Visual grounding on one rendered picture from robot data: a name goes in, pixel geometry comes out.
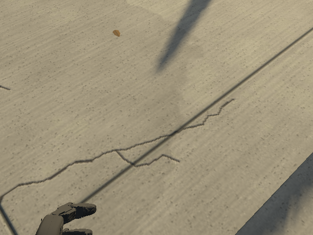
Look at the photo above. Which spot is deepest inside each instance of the robot left hand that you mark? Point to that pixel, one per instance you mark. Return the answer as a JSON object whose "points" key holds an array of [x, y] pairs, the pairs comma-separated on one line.
{"points": [[53, 223]]}

